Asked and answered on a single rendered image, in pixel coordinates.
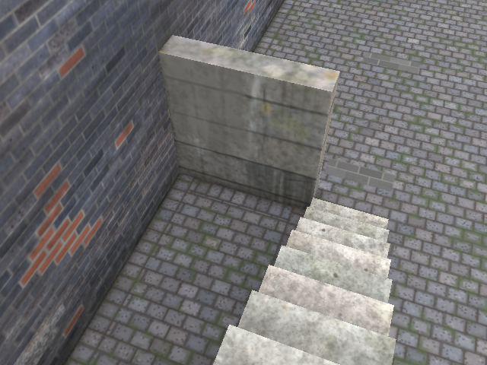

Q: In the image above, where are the stairs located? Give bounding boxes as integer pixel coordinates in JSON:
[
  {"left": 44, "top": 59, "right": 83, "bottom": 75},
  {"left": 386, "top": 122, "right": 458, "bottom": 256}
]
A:
[{"left": 213, "top": 198, "right": 396, "bottom": 365}]

